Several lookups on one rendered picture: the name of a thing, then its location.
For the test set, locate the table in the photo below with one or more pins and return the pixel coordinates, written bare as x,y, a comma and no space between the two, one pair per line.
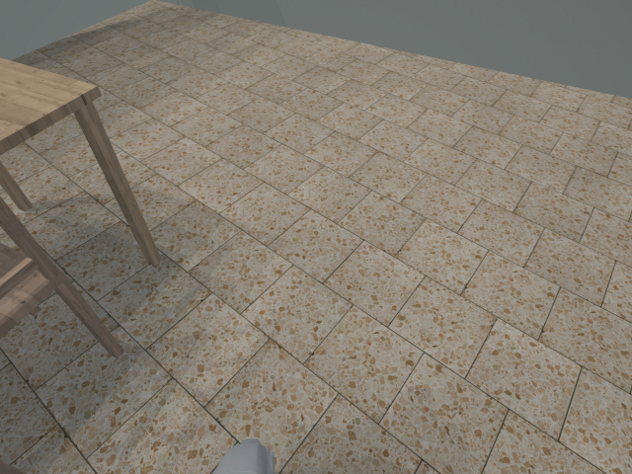
32,100

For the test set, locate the left robot thigh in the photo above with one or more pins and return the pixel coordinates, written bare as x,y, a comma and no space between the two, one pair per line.
247,458

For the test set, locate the chair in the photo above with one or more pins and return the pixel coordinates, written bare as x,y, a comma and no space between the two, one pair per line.
27,278

